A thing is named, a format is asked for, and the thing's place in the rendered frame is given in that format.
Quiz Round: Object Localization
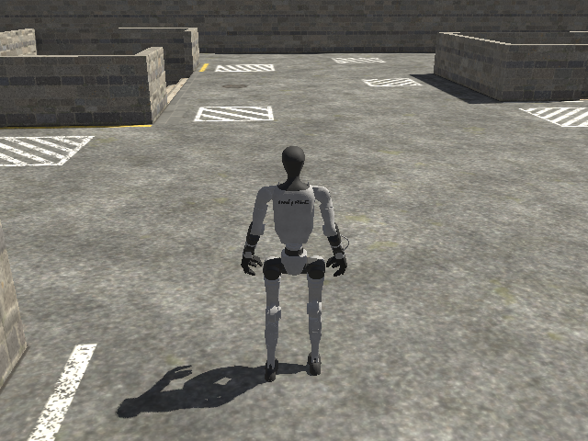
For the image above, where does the left robot hand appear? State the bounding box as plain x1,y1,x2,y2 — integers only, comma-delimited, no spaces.
241,255,263,276

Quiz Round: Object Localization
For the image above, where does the right robot hand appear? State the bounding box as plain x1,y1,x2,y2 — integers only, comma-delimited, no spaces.
326,256,347,277

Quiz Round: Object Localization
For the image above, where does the robot right upper arm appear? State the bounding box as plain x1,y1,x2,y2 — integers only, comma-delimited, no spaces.
312,186,337,237

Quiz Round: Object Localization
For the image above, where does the right robot forearm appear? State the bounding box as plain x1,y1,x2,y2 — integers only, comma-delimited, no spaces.
327,223,345,259

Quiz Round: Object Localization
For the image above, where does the robot right thigh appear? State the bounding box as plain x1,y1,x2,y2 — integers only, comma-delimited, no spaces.
307,255,325,318

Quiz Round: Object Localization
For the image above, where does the left robot forearm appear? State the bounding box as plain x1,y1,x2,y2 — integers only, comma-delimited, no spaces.
243,222,260,258

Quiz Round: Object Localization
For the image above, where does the humanoid robot torso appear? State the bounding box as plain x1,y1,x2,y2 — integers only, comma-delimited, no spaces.
272,181,315,276

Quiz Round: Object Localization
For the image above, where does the robot left upper arm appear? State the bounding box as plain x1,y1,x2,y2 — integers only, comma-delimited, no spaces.
250,186,275,236

